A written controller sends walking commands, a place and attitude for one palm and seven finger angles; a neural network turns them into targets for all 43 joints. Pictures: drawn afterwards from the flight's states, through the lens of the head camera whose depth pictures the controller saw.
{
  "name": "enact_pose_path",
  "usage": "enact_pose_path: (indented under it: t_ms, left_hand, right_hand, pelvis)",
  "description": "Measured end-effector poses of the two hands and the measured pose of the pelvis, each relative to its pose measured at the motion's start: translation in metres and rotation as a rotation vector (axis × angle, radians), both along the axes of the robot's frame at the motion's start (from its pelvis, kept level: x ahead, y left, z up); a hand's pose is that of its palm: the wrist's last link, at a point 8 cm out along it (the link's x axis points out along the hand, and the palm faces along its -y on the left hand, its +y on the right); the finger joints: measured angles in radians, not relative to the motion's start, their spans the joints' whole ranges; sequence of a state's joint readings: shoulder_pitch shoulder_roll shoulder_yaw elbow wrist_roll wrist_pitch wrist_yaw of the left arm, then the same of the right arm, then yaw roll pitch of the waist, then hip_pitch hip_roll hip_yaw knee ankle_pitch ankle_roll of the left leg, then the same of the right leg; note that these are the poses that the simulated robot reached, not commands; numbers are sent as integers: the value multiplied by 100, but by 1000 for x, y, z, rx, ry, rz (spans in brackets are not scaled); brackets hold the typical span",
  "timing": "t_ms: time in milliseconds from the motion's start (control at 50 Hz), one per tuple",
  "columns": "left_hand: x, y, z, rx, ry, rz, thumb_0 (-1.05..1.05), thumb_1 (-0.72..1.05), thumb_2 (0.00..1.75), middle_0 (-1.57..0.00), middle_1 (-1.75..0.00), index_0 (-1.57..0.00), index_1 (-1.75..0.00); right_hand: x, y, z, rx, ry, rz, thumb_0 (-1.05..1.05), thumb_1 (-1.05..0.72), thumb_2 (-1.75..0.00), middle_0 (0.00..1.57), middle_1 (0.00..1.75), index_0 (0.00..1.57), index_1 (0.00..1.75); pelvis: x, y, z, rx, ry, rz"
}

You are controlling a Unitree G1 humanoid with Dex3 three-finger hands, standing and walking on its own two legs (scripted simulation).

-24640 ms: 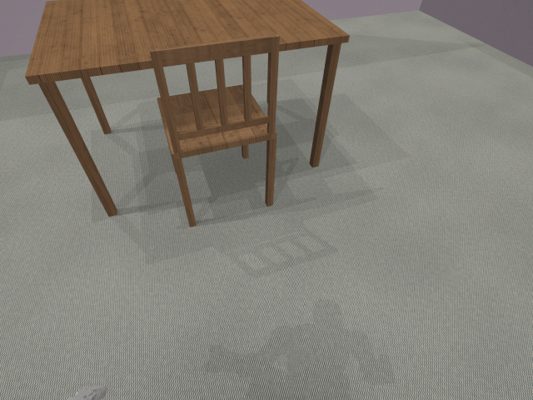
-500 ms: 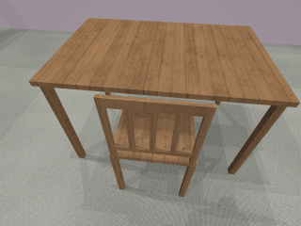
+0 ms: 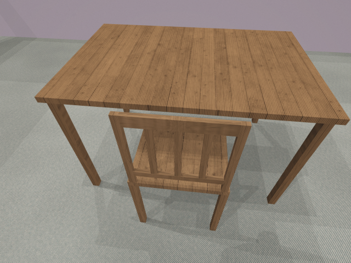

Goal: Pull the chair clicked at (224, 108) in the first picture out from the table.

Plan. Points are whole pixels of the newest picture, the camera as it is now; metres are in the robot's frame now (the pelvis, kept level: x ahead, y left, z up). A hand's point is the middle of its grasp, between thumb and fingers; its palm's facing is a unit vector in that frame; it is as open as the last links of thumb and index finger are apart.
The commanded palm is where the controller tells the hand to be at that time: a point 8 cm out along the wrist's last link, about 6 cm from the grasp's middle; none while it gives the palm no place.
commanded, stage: shuffle to correct the standing spot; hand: left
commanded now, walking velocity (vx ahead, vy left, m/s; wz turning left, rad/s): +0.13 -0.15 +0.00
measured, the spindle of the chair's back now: (178, 154) +0.49 +0.03 -0.11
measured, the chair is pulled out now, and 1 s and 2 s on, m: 0.00 0.00 0.00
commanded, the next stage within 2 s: come to a stop and stand still in 0.14 s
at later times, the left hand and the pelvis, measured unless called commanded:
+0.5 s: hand out of the picture -0.01 +0.14 -0.18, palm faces +0.04 -0.98 -0.18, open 7.4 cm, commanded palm none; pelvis +0.03 +0.00 -0.01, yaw -1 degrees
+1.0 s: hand out of the picture +0.05 +0.20 -0.17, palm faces +0.02 -0.98 -0.21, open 7.3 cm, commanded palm none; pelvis +0.04 +0.03 +0.00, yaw -1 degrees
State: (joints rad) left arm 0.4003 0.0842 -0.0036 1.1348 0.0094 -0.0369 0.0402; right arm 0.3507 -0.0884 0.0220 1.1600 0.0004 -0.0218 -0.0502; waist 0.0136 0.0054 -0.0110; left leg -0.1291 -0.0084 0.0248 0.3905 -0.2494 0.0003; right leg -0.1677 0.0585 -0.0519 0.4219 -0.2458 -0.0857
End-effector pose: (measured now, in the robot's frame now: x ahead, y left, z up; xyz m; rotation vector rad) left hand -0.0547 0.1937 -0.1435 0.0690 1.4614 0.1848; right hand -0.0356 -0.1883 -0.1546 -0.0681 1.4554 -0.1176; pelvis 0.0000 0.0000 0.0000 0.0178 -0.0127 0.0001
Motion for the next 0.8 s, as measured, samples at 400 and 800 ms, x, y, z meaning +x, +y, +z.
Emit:
enact_pose_path:
  t_ms: [400, 800]
  left_hand:
    - [14, -14, -5, 6, 62, -19, 0, 91, 89, -20, -30, -20, -30]
    - [108, 46, 0, 70, -141, -85, 1, 92, 89, -20, -30, -20, -30]
  right_hand:
    - [19, -25, -5, -30, 55, -30, 1, -91, -89, 20, 30, 20, 30]
    - [81, -16, 4, -79, -110, 14, 2, -95, -89, 20, 30, 20, 30]
  pelvis:
    - [22, -12, -9, -40, 47, -2]
    - [42, 17, -4, -17, 10, -12]
